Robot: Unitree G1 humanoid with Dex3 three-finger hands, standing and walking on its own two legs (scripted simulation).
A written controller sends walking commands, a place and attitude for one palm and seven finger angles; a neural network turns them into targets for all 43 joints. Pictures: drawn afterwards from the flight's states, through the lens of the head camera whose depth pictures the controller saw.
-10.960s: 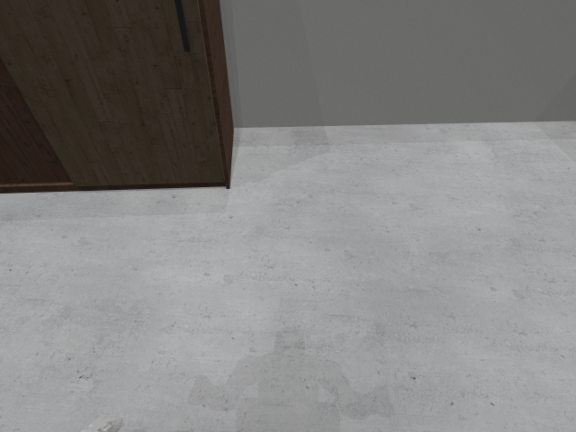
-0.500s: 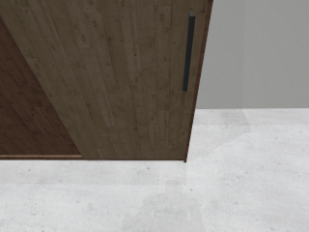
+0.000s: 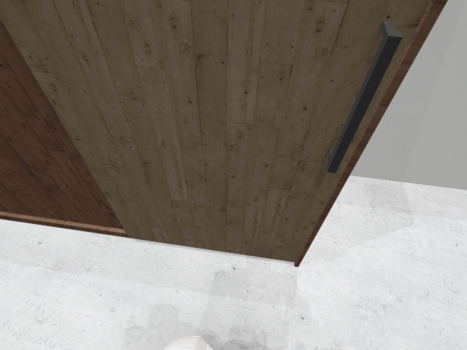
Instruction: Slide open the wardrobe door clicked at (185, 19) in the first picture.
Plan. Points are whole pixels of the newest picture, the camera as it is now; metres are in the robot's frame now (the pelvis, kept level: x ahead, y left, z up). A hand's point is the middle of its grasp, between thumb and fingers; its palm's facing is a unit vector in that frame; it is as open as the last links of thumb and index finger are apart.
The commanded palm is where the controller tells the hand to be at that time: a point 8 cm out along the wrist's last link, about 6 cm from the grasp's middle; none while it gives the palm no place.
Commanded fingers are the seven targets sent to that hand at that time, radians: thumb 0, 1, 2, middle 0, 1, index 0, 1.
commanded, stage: take the last steps up to it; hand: right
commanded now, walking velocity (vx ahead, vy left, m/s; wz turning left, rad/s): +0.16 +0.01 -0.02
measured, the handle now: (354, 110) +0.53 -0.17 +0.13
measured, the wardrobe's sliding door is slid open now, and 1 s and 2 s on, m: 0.00 0.00 0.00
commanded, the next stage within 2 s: come to a stop and stand still in 0.02 s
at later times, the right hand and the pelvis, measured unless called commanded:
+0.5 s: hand out of the picture +0.10 -0.20 -0.16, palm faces +0.02 +0.98 -0.21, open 7.4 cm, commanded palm none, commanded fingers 0.00 -0.90 -0.90 0.20 0.30 0.20 0.30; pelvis +0.08 -0.01 +0.02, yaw +2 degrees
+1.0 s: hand out of the picture +0.05 -0.13 -0.12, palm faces +0.05 +0.96 -0.29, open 7.3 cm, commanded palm none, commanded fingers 0.00 -0.90 -0.90 0.20 0.30 0.20 0.30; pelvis +0.03 +0.05 +0.03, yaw +1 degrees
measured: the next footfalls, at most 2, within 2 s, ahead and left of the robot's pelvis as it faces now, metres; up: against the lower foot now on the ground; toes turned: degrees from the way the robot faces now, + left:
right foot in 0.26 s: +0.17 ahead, -0.14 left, +0.00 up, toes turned -5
left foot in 0.64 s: +0.09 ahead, +0.15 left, +0.00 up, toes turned +6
